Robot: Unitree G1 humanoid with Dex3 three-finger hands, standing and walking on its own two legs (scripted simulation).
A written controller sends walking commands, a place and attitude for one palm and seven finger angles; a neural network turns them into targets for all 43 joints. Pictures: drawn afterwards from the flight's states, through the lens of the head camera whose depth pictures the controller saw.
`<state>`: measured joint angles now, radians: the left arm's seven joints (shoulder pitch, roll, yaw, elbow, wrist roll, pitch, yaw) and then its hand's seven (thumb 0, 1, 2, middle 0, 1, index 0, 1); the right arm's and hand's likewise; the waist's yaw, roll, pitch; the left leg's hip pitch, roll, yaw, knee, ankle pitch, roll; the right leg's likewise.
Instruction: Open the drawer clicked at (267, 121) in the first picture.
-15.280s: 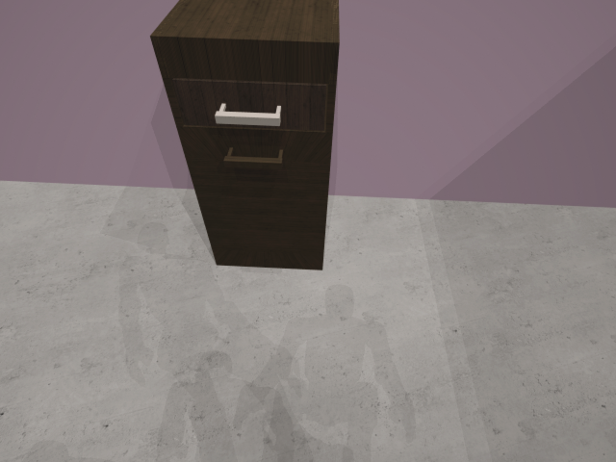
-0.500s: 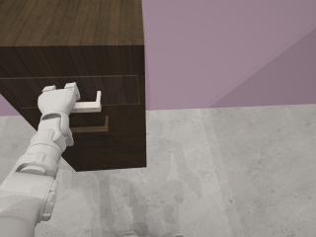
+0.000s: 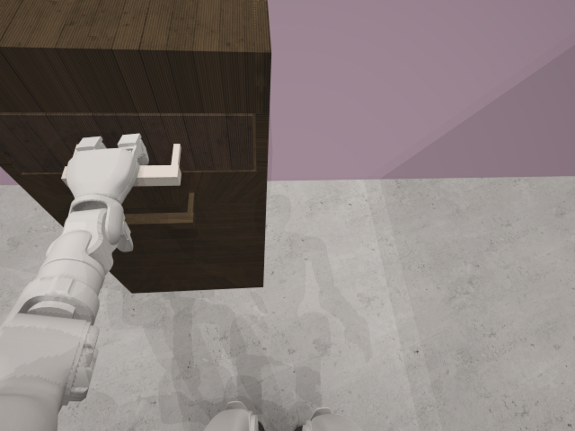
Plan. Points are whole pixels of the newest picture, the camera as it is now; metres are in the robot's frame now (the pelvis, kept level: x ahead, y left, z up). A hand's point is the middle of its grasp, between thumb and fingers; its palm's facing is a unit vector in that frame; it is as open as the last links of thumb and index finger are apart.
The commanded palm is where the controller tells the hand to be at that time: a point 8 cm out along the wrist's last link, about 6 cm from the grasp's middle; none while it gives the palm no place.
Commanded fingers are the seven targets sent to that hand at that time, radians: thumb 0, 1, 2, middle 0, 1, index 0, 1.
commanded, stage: lower the fingers behind the handle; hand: left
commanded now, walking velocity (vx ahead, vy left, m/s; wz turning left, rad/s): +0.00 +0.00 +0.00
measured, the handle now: (126, 163) +0.50 +0.24 +0.01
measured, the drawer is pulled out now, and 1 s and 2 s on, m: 0.00 0.00 0.07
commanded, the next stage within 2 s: close the thumb around the handle in 0.38 s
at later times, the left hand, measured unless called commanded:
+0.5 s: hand (120, 195) +0.46 +0.25 -0.01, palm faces -0.06 -0.06 -1.00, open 13.8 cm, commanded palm +0.45 +0.23 +0.05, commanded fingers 0.00 -0.39 0.35 -0.31 -1.21 -0.31 -1.21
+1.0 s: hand (122, 197) +0.46 +0.24 -0.01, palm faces -0.06 -0.06 -1.00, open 7.1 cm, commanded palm +0.44 +0.23 +0.05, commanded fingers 0.00 0.90 0.90 -0.40 -1.35 -0.40 -1.35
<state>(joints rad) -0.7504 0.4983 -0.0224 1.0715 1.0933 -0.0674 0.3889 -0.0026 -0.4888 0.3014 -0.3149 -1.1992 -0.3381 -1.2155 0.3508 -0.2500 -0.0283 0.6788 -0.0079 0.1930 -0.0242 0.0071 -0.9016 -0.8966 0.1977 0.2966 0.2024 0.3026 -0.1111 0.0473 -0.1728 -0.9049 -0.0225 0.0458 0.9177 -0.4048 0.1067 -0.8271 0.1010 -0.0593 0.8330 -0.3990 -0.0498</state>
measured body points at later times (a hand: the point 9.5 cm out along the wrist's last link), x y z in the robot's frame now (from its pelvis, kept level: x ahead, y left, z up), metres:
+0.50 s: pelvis +0.00 +0.01 +0.00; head +0.11 +0.03 +0.43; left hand +0.46 +0.25 +0.04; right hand +0.02 -0.27 -0.12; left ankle +0.01 +0.05 -0.69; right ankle -0.01 -0.10 -0.69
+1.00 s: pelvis +0.00 +0.00 +0.00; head +0.10 +0.02 +0.44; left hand +0.45 +0.24 +0.05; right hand +0.02 -0.27 -0.12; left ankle +0.01 +0.05 -0.69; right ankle -0.01 -0.10 -0.69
